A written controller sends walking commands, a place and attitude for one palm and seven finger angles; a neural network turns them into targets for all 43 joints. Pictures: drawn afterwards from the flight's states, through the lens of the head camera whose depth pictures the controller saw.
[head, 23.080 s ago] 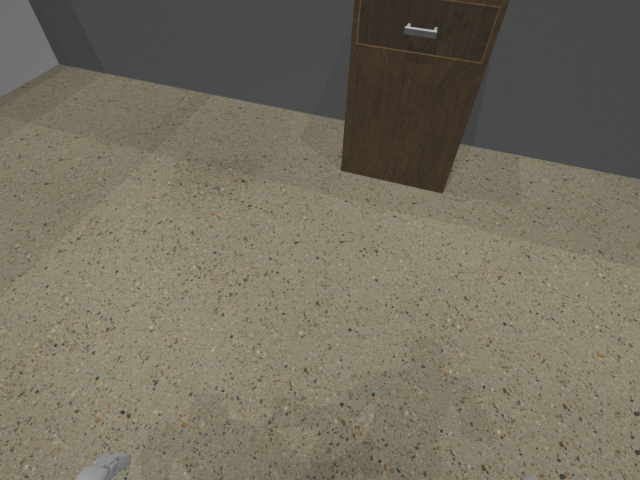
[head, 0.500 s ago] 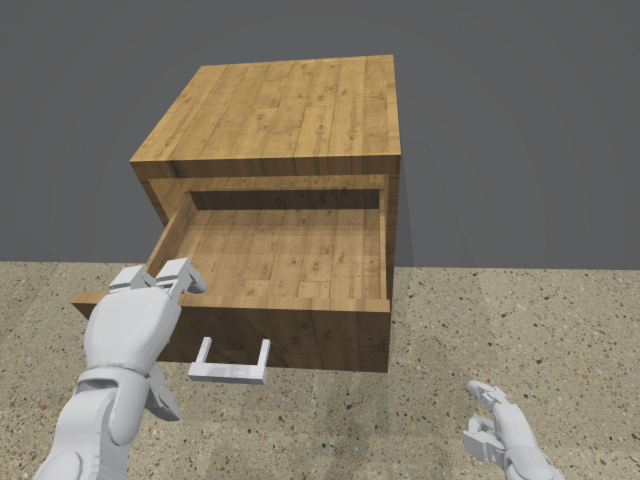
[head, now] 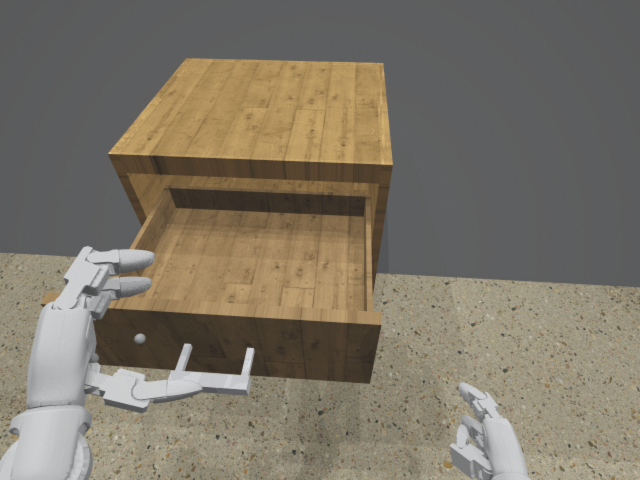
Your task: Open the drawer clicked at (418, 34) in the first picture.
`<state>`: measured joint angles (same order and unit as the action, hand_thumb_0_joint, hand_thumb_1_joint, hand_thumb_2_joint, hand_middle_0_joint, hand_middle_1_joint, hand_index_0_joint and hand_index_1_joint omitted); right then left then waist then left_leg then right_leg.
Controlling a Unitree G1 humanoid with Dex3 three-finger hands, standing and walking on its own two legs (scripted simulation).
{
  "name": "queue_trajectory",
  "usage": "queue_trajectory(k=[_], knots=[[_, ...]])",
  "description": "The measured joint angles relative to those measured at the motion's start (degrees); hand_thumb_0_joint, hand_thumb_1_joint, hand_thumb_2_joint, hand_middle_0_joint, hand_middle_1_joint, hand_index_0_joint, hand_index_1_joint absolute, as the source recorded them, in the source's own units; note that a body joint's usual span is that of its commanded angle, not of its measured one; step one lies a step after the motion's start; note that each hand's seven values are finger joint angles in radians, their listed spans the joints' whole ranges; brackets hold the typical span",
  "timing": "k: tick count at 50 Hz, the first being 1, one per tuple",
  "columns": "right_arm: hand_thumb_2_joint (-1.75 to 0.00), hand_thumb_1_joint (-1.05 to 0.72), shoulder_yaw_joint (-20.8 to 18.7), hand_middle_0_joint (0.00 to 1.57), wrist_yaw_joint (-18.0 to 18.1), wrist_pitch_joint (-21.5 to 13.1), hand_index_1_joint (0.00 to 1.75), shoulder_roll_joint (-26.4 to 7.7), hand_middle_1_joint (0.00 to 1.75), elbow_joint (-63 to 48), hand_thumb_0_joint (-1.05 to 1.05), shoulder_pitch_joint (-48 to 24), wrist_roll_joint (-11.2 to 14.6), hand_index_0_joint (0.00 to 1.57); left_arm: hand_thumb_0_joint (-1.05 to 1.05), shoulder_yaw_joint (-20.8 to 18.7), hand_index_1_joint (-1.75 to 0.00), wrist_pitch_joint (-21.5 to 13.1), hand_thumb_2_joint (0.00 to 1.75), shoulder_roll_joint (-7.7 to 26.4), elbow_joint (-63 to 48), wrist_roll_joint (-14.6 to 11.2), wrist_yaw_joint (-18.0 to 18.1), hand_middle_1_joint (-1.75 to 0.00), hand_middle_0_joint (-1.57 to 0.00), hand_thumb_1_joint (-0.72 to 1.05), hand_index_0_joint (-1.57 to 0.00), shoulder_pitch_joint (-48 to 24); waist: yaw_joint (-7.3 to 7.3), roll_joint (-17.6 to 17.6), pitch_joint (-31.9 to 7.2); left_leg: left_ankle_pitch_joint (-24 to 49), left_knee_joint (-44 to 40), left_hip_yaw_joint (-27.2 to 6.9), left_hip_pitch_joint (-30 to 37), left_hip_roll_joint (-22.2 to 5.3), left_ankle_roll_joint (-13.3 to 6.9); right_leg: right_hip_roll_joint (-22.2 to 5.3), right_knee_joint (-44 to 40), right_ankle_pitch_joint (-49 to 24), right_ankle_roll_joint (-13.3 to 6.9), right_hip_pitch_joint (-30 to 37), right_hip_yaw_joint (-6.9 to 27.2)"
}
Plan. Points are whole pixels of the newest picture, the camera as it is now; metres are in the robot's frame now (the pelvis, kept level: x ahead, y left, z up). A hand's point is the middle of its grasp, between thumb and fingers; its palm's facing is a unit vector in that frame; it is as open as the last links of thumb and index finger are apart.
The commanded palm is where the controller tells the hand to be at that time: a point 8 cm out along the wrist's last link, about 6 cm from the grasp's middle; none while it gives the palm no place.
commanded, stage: draw the hand back to the body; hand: left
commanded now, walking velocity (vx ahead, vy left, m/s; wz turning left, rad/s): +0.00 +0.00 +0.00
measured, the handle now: (213, 368) +0.27 +0.19 -0.05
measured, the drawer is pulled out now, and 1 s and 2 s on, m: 0.29 0.29 0.29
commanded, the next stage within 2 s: step back with the hand held close in 0.74 s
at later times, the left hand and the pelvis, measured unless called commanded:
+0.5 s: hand (88, 334) +0.19 +0.25 +0.16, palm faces +0.42 -0.81 -0.42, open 8.9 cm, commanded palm +0.14 +0.28 +0.17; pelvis +0.01 +0.00 +0.00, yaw +0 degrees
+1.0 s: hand (82, 342) +0.19 +0.25 +0.16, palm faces +0.40 -0.80 -0.45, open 7.4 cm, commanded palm +0.12 +0.29 +0.17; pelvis +0.00 +0.00 +0.00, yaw +2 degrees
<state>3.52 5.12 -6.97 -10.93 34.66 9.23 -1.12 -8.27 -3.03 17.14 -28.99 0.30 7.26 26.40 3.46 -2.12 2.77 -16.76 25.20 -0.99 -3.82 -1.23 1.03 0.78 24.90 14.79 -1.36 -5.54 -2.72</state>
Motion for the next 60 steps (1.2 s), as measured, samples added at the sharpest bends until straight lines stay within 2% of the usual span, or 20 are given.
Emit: queue_trajectory(k=[6,13,24,33,43,48,51,56,60], knots=[[-0.9,-0.9,-1.08,0.2,-0.61,-0.62,0.3,-0.83,0.3,1.67,0.01,0.46,0.08,0.2,-0.01,-3.92,-0.96,-1.74,0.46,0.1,0.26,-2.0,-0.02,-0.96,-0.29,-0.12,-0.29,0.12,-0.21,-0.68,0.46,0.15,-0.75,-0.06,0.09,0.15,-0.2,-0.14,-0.92,-0.21,0.23,0.2,-0.07],[-0.9,-0.9,-2.19,0.2,-0.59,-0.6,0.3,-1.22,0.3,2.28,0.01,0.42,0.28,0.2,-0.01,-4.58,-0.81,-1.91,0.56,0.61,-0.12,-2.4,-0.6,-0.81,-0.27,0.11,-0.27,3.33,-0.36,-0.78,0.18,0.04,-0.95,0.17,-0.73,0.17,-0.26,-0.16,-1.0,-0.1,0.33,-0.74,0.14],[-0.9,-0.9,-3.02,0.2,-0.17,-0.4,0.3,-1.02,0.3,2.3,0.01,-0.74,1.09,0.2,0.0,-8.68,-0.57,-2.02,0.72,1.85,0.01,-3.08,0.01,-0.56,-0.24,0.49,-0.24,4.62,0.03,-1.59,-1.09,-0.41,-0.57,-0.14,-0.88,0.27,-0.28,-0.28,-0.79,0.37,0.41,-0.68,-0.17],[-0.9,-0.9,-2.69,0.2,-0.33,-0.55,0.3,-0.7,0.3,1.84,0.01,-1.11,1.16,0.2,0.01,-7.42,-0.38,-1.26,0.84,0.57,0.67,-3.11,-0.09,-0.38,-0.22,0.77,-0.22,4.85,0.39,-1.36,-1.35,-0.31,-0.17,-0.47,-1.48,0.4,-0.24,-0.43,-0.22,0.51,0.35,-1.23,-0.51],[-0.9,-0.9,-2.47,0.2,-0.33,-0.79,0.3,-0.48,0.3,1.9,0.01,-0.41,1.43,0.2,0.01,-7.98,-0.32,-1.44,0.89,1.31,0.27,-3.22,0.12,-0.31,-0.21,0.88,-0.22,4.64,0.1,-1.39,-1.6,-0.45,0.48,-0.66,-1.69,0.4,-0.08,-0.46,0.65,0.83,0.19,-1.48,-0.72],[-0.9,-0.9,-2.31,0.2,-0.86,1.36,0.3,-1.17,0.3,0.25,0.01,-0.48,1.77,0.2,0.01,-11.06,-0.31,-4.53,0.89,2.32,0.09,-3.45,-0.64,-0.3,-0.21,0.89,-0.22,4.65,-2.23,-1.41,-1.75,-0.72,3.33,-2.26,-6.52,0.35,-0.22,-0.39,1.02,0.38,0.12,-4.58,-2.31],[-0.9,-0.9,-2.78,0.2,-0.91,2.66,0.3,-1.84,0.3,-0.33,0.01,-0.81,1.76,0.2,0.01,-11.3,-0.31,-5.74,0.89,2.49,-1.04,-3.45,-0.75,-0.3,-0.21,0.89,-0.21,6.12,-3.17,-0.86,-1.12,-0.42,4.13,-2.29,-8.84,0.79,-0.36,-0.85,1.95,0.13,0.32,-6.92,-2.35],[-0.9,-0.9,-4.19,0.2,-0.63,4.51,0.3,-2.44,0.3,-1.33,0.01,-0.7,1.94,0.2,0.01,-10.76,-0.31,-5.91,0.9,3.53,-3.61,-3.44,-1.01,-0.3,-0.21,0.89,-0.22,10.55,-4.2,-0.1,-0.63,0.29,4.73,-1.72,-11.21,1.72,-1.0,-1.84,3.44,-0.18,1.03,-9.77,-1.79],[-0.9,-0.91,-4.82,0.2,-0.26,5.19,0.3,-2.04,0.3,-1.84,0.01,-0.53,2.19,0.2,0.01,-11.95,-0.31,-6.06,0.89,5.57,-5.65,-3.69,-0.7,-0.3,-0.21,0.89,-0.22,12.2,-4.31,0.73,-0.51,0.7,5.72,-1.62,-12.77,2.23,-1.28,-2.37,4.64,-0.48,1.29,-11.4,-1.68]])
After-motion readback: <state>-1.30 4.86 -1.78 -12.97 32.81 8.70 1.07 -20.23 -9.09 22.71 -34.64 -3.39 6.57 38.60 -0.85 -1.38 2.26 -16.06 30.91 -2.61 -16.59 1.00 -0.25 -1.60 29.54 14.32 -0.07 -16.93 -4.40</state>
